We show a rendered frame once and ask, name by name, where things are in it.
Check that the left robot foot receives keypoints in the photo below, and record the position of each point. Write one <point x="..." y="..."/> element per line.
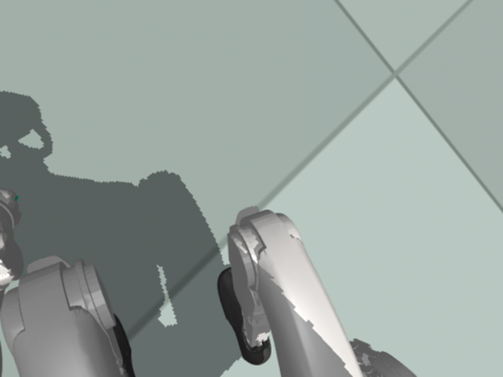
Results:
<point x="124" y="347"/>

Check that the right robot hand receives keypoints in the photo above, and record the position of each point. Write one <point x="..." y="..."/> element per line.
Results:
<point x="378" y="364"/>

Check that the right robot foot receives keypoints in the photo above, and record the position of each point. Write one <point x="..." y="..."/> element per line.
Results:
<point x="232" y="310"/>

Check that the left robot arm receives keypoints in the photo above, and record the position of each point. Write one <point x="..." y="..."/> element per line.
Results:
<point x="11" y="258"/>

